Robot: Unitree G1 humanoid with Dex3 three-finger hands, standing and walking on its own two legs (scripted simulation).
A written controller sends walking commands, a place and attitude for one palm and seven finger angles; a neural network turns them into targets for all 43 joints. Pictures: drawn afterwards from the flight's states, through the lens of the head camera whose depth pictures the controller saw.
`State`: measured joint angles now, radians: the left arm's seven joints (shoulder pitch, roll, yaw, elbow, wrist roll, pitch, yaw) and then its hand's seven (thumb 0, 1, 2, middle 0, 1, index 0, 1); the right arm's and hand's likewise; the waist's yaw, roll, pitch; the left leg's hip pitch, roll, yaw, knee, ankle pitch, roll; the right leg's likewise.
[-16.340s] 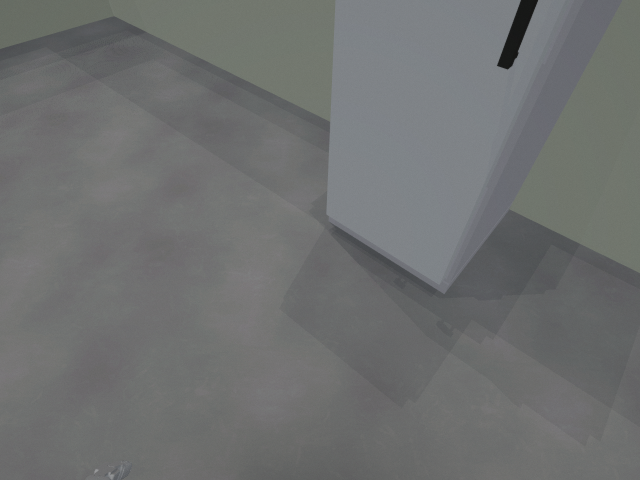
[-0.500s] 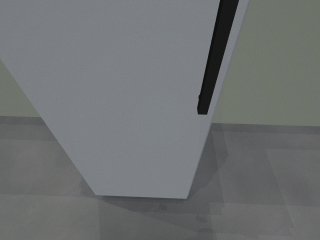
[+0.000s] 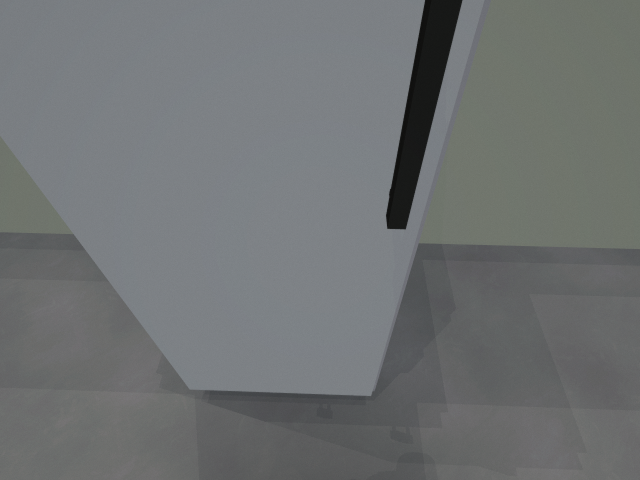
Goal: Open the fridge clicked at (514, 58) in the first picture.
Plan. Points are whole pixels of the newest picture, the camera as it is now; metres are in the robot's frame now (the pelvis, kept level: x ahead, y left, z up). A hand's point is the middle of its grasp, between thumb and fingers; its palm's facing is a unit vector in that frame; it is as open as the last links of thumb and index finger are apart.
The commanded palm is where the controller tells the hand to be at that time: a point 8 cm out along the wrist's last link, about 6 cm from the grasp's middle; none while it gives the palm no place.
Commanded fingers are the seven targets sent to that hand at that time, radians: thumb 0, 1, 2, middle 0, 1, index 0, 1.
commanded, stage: look again from close up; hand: right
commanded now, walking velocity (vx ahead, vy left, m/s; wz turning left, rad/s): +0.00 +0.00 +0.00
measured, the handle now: (416, 100) +0.42 -0.07 +0.27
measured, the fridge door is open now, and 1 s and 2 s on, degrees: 0 0 0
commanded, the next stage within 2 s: shuffle to correct the standing spot in 0.62 s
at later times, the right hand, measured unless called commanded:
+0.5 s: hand out of the picture -0.02 -0.15 -0.18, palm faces +0.02 +0.99 -0.15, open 7.3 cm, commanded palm none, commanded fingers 0.00 -0.90 -0.90 0.20 0.30 0.20 0.30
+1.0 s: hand out of the picture -0.03 -0.14 -0.18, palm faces +0.02 +0.99 -0.15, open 7.3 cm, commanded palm none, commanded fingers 0.00 -0.90 -0.90 0.20 0.30 0.20 0.30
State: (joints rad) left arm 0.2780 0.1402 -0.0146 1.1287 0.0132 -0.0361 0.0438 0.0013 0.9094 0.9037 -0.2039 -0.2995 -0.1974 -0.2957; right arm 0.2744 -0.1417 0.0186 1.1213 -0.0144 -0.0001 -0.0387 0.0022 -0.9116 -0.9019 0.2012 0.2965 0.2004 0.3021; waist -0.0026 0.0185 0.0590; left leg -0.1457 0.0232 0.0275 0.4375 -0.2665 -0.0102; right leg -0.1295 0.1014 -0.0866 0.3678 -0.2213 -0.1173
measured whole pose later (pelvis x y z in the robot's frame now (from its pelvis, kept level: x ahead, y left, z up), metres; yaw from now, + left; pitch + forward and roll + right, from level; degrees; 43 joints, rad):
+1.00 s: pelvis -0.01 +0.02 +0.00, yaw +0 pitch -1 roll -1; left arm 0.27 0.10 0.01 1.13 0.02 -0.02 0.07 0.00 0.91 0.90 -0.20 -0.30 -0.20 -0.30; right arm 0.29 -0.13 -0.02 1.11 -0.03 0.04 -0.03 0.00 -0.91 -0.90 0.20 0.30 0.20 0.30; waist 0.01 0.04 0.07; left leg -0.26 0.02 0.01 0.64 -0.39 0.01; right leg -0.18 0.09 -0.09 0.40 -0.22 -0.10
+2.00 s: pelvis -0.03 +0.06 -0.01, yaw +1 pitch -1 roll +0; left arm 0.25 0.20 0.01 0.95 0.02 -0.01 0.02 -0.01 0.94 0.90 -0.21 -0.30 -0.20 -0.30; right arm 0.29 -0.18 0.01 1.04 -0.03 0.01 -0.03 0.00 -0.91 -0.90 0.20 0.30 0.20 0.30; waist -0.01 -0.05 0.02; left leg -0.22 0.08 -0.02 0.55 -0.31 -0.02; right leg -0.22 0.06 -0.13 0.50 -0.27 -0.10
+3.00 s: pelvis +0.00 +0.14 +0.00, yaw +0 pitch -1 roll -1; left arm 0.24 0.16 0.00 1.12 0.02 -0.02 0.03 0.00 0.91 0.90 -0.20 -0.30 -0.20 -0.30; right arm 0.26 -0.15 0.02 1.12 -0.02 -0.02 -0.04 0.01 -0.92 -0.90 0.20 0.30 0.20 0.30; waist 0.00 -0.01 0.06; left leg -0.15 -0.01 0.03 0.45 -0.30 0.03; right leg -0.14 -0.03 -0.08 0.40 -0.25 0.02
